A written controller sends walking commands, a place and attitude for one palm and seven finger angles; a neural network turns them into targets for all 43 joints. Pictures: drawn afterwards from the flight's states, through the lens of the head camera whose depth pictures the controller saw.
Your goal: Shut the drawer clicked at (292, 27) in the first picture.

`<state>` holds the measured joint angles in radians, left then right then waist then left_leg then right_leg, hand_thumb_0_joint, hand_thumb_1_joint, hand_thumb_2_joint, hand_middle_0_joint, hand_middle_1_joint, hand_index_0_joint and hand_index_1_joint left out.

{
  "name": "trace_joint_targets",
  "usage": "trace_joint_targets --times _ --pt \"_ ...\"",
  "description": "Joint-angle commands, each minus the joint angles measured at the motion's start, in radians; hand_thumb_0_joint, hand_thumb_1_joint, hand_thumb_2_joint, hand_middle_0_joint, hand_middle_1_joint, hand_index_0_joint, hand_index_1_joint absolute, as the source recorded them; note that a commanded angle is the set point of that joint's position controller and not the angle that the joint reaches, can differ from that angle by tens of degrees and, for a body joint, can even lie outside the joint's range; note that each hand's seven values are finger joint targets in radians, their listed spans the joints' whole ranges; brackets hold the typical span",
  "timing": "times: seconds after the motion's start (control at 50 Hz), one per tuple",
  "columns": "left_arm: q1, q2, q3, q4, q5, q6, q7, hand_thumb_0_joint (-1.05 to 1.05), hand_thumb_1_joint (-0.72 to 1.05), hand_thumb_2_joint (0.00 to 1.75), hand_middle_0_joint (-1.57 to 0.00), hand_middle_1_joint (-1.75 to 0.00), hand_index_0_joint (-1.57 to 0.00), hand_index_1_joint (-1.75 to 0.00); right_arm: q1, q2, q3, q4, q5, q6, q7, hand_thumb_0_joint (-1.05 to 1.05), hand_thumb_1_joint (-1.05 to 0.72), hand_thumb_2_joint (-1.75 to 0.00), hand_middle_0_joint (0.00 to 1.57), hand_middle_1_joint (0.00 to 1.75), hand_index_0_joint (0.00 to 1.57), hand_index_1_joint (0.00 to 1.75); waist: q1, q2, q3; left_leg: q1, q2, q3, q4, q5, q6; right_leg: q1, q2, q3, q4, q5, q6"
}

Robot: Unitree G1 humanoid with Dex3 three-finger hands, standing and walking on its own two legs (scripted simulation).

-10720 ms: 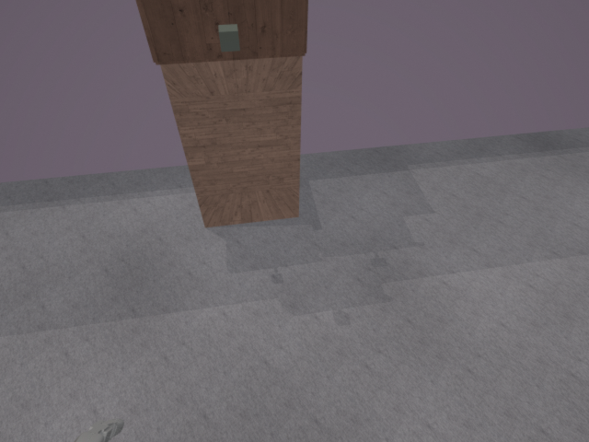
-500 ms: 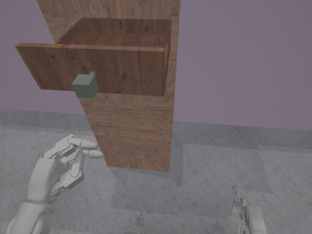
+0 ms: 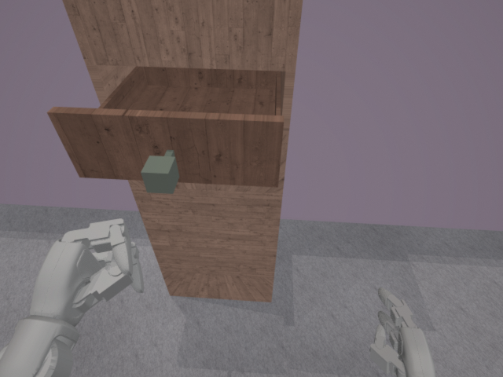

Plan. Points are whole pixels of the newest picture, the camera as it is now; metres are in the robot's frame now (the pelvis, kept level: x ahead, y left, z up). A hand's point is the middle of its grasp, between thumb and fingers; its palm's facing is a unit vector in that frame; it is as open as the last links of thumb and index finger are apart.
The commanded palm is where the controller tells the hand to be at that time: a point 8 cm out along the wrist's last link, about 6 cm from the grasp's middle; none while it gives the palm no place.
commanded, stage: raise the hand and make a fist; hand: left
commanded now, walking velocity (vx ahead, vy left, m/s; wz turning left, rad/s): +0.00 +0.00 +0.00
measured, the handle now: (164, 166) +0.39 +0.21 +0.16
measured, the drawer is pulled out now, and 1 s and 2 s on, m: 0.19 0.19 0.19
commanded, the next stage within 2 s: bring the fist close to the handle in 0.72 s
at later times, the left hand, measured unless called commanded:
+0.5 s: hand (122, 201) +0.21 +0.17 +0.26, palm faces +0.05 -1.00 -0.08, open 3.3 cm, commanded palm +0.17 +0.21 +0.26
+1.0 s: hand (138, 209) +0.24 +0.18 +0.22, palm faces +0.10 -0.99 -0.09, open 3.3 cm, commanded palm +0.19 +0.22 +0.24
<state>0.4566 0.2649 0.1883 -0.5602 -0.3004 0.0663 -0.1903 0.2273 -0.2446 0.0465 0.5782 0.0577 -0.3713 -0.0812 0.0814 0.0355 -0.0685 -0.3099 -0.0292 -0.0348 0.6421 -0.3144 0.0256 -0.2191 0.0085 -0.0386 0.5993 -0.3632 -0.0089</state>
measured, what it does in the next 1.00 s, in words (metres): stands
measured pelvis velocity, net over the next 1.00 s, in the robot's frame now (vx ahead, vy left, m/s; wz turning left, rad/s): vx -0.02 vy -0.03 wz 0.01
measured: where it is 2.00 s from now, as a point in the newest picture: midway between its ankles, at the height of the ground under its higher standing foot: outside the picture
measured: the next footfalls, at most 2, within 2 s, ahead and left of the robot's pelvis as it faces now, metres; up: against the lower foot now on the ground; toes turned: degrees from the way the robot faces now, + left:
none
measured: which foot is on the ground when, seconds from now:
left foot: down 0.00-1.00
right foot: down 0.00-1.00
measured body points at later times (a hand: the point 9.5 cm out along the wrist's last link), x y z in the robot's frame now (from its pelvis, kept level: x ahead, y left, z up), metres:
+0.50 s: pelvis -0.03 +0.00 +0.01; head -0.09 -0.02 +0.45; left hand +0.20 +0.22 +0.27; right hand +0.21 -0.18 -0.04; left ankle +0.02 +0.10 -0.73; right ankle -0.03 -0.11 -0.73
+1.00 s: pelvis -0.02 -0.03 +0.01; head -0.07 -0.06 +0.45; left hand +0.23 +0.23 +0.22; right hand +0.21 -0.24 -0.04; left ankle +0.02 +0.10 -0.73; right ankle -0.03 -0.12 -0.73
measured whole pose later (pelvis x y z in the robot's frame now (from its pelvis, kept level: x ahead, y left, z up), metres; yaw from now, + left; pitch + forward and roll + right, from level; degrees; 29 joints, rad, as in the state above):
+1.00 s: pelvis -0.02 -0.03 +0.01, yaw +0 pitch -5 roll +0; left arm -0.04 0.36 0.32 -0.35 -0.32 0.58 -0.17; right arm 0.12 -0.27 0.11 0.65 0.08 -0.17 -0.10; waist 0.07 0.07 -0.04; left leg -0.21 0.01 -0.06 0.54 -0.25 -0.02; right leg -0.12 0.04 -0.06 0.52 -0.31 -0.05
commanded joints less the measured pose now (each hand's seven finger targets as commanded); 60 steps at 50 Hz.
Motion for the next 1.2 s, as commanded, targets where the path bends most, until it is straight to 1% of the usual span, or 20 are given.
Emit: trace_joint_targets --times 0.0,0.1,0.16,0.22,0.26,0.3,0.36,0.42,0.5,0.58,0.64,0.68,0.76,0.78,0.86,0.96,1.04,1.08,1.16,1.18 --pt "-0.282 0.111 0.077 -0.315 0.004 -0.015 0.059 0.0 0.9 0.9 -1.4 -1.6 -1.4 -1.6 -0.128 -0.089 -0.006 -0.142 -0.004 -0.044 0.006 0.0 -0.9 -0.9 0.2 0.3 0.2 0.3 -0.014 0.079 -0.068 0.143 0.038 -0.049 -0.155 0.2 -0.008 -0.062 0.02 -0.061 -0.085 0.188 -0.015" --pt "-0.42 0.073 0.022 -0.219 0.015 0.186 0.04 0.0 0.9 0.9 -1.4 -1.6 -1.4 -1.6 -0.206 -0.084 0.015 -0.131 0.003 0.035 0.002 0.0 -0.9 -0.9 0.2 0.3 0.2 0.3 -0.009 0.029 0.004 0.136 0.04 -0.063 -0.203 0.156 -0.016 -0.051 0.015 -0.054 -0.116 0.174 -0.012" --pt "-0.495 0.099 0.042 -0.218 0.024 0.263 0.043 0.0 0.9 0.9 -1.4 -1.6 -1.4 -1.6 -0.254 -0.082 0.026 -0.135 0.001 0.079 0.007 0.0 -0.9 -0.9 0.2 0.3 0.2 0.3 0.007 0.017 -0.017 0.147 0.035 -0.067 -0.22 0.146 -0.018 -0.027 0.016 -0.045 -0.122 0.166 -0.014" --pt "-0.649 0.109 0.038 -0.308 0.029 0.328 0.059 0.0 0.9 0.9 -1.4 -1.6 -1.4 -1.6 -0.3 -0.068 0.032 -0.145 0.0 0.106 0.008 0.0 -0.9 -0.9 0.2 0.3 0.2 0.3 0.012 0.038 -0.096 0.201 0.035 -0.075 -0.233 0.168 -0.026 -0.004 0.006 -0.046 -0.113 0.176 -0.018" --pt "-0.684 0.174 0.104 -0.333 0.024 0.375 0.08 0.0 0.9 0.9 -1.4 -1.6 -1.4 -1.6 -0.333 -0.069 0.036 -0.144 0.0 0.116 0.007 0.0 -0.9 -0.9 0.2 0.3 0.2 0.3 0.032 0.036 -0.135 0.212 0.031 -0.071 -0.231 0.182 -0.025 0.019 0.007 -0.039 -0.119 0.177 -0.021" --pt "-0.744 0.163 0.103 -0.36 0.018 0.415 0.096 0.0 0.9 0.9 -1.4 -1.6 -1.4 -1.6 -0.357 -0.06 0.042 -0.142 0.001 0.129 0.008 0.0 -0.9 -0.9 0.2 0.3 0.2 0.3 0.033 0.058 -0.16 0.233 0.029 -0.067 -0.235 0.195 -0.03 0.026 0.003 -0.041 -0.118 0.175 -0.024" --pt "-0.674 0.121 0.11 -0.169 0.0 0.478 0.1 0.0 0.9 0.9 -1.4 -1.6 -1.4 -1.6 -0.363 -0.072 0.044 -0.115 0.004 0.155 0.01 0.0 -0.9 -0.9 0.2 0.3 0.2 0.3 0.029 -0.046 -0.077 0.187 0.026 -0.063 -0.241 0.147 -0.022 0.006 0.014 -0.043 -0.148 0.146 -0.016" --pt "-0.705 0.102 0.093 -0.092 -0.008 0.52 0.091 0.0 0.9 0.9 -1.4 -1.6 -1.4 -1.6 -0.372 -0.082 0.045 -0.107 0.01 0.183 0.006 0.0 -0.9 -0.9 0.2 0.3 0.2 0.3 0.011 -0.053 -0.002 0.157 0.014 -0.047 -0.246 0.075 -0.01 -0.024 0.008 -0.032 -0.179 0.093 -0.008" --pt "-0.765 0.168 0.128 -0.143 -0.008 0.564 0.092 0.0 0.9 0.9 -1.4 -1.6 -1.4 -1.6 -0.405 -0.088 0.04 -0.13 0.019 0.192 -0.001 0.0 -0.9 -0.9 0.2 0.3 0.2 0.3 0.024 -0.031 -0.047 0.165 0.001 -0.035 -0.233 0.052 0.001 -0.004 -0.002 -0.007 -0.193 0.05 -0.009" --pt "-0.859 0.248 0.171 -0.284 0.004 0.486 0.104 0.0 0.9 0.9 -1.4 -1.6 -1.4 -1.6 -0.393 -0.088 0.037 -0.141 0.014 0.169 -0.013 0.0 -0.9 -0.9 0.2 0.3 0.2 0.3 0.013 0.06 -0.116 0.219 0.003 -0.021 -0.206 0.065 0.005 -0.006 -0.011 0.011 -0.204 0.029 -0.007" --pt "-0.804 0.252 0.2 -0.263 -0.011 0.417 0.098 0.0 0.9 0.9 -1.4 -1.6 -1.4 -1.6 -0.364 -0.09 0.036 -0.129 0.01 0.149 -0.018 0.0 -0.9 -0.9 0.2 0.3 0.2 0.3 0.006 0.059 -0.118 0.243 0.006 -0.015 -0.188 0.11 0.004 0.002 -0.008 0.009 -0.215 0.061 -0.004" --pt "-0.776 0.249 0.208 -0.179 -0.029 0.419 0.085 0.0 0.9 0.9 -1.4 -1.6 -1.4 -1.6 -0.359 -0.097 0.036 -0.114 0.012 0.143 -0.023 0.0 -0.9 -0.9 0.2 0.3 0.2 0.3 0.003 0.033 -0.057 0.217 0.006 -0.017 -0.187 0.097 0.005 -0.011 -0.011 0.017 -0.244 0.05 0.0" --pt "-0.762 0.239 0.193 0.057 -0.04 0.494 0.047 0.0 0.9 0.9 -1.4 -1.6 -1.4 -1.6 -0.365 -0.108 0.032 -0.08 0.023 0.145 -0.035 0.0 -0.9 -0.9 0.2 0.3 0.2 0.3 -0.003 -0.042 0.088 0.15 0.003 -0.016 -0.167 0.057 0.006 -0.072 -0.02 0.063 -0.305 -0.047 0.011" --pt "-0.779 0.245 0.189 0.071 -0.035 0.501 0.041 0.0 0.9 0.9 -1.4 -1.6 -1.4 -1.6 -0.361 -0.112 0.032 -0.078 0.023 0.15 -0.035 0.0 -0.9 -0.9 0.2 0.3 0.2 0.3 -0.009 -0.044 0.088 0.146 0.002 -0.014 -0.166 0.058 0.007 -0.072 -0.026 0.071 -0.306 -0.062 0.015" --pt "-0.808 0.284 0.2 0.09 -0.036 0.509 0.017 0.0 0.9 0.9 -1.4 -1.6 -1.4 -1.6 -0.366 -0.124 0.02 -0.092 0.028 0.15 -0.035 0.0 -0.9 -0.9 0.2 0.3 0.2 0.3 -0.006 -0.068 0.022 0.153 0.003 -0.014 -0.127 0.096 0.005 -0.045 -0.044 0.111 -0.302 -0.037 0.03" --pt "-0.809 0.328 0.262 -0.105 -0.035 0.353 0.021 0.0 0.9 0.9 -1.4 -1.6 -1.4 -1.6 -0.324 -0.107 0.017 -0.132 0.016 0.122 -0.029 0.0 -0.9 -0.9 0.2 0.3 0.2 0.3 -0.002 -0.015 -0.162 0.216 0.006 -0.011 -0.125 0.202 0.004 0.052 -0.045 0.081 -0.215 0.219 0.034" --pt "-0.712 0.263 0.245 -0.066 -0.034 0.267 0.027 0.0 0.9 0.9 -1.4 -1.6 -1.4 -1.6 -0.276 -0.093 0.015 -0.123 0.013 0.108 -0.021 0.0 -0.9 -0.9 0.2 0.3 0.2 0.3 -0.01 0.021 -0.146 0.24 0.007 0.002 -0.14 0.243 0.007 0.029 -0.021 0.024 -0.177 0.311 0.022" --pt "-0.66 0.233 0.228 0.03 -0.035 0.282 0.026 0.0 0.9 0.9 -1.4 -1.6 -1.4 -1.6 -0.263 -0.098 0.011 -0.107 0.012 0.111 -0.021 0.0 -0.9 -0.9 0.2 0.3 0.2 0.3 -0.015 -0.046 -0.078 0.205 0.013 -0.004 -0.143 0.236 0.009 0.007 -0.021 0.023 -0.192 0.326 0.029" --pt "-0.627 0.196 0.18 0.092 -0.019 0.338 0.021 0.0 0.9 0.9 -1.4 -1.6 -1.4 -1.6 -0.262 -0.105 0.005 -0.11 0.019 0.132 -0.019 0.0 -0.9 -0.9 0.2 0.3 0.2 0.3 -0.017 -0.037 -0.008 0.174 0.01 -0.001 -0.143 0.232 0.01 -0.02 -0.018 0.023 -0.198 0.315 0.025" --pt "-0.652 0.197 0.168 0.058 -0.011 0.337 0.022 0.0 0.9 0.9 -1.4 -1.6 -1.4 -1.6 -0.262 -0.103 0.004 -0.117 0.019 0.135 -0.018 0.0 -0.9 -0.9 0.2 0.3 0.2 0.3 -0.022 -0.01 -0.027 0.187 0.008 0.001 -0.146 0.238 0.012 -0.021 -0.018 0.02 -0.191 0.316 0.022"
